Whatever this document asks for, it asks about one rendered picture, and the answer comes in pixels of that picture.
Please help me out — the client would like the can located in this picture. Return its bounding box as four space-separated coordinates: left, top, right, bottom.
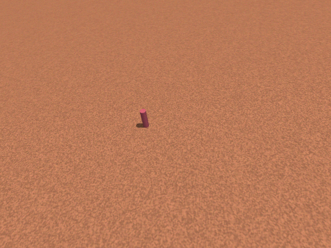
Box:
140 109 149 128

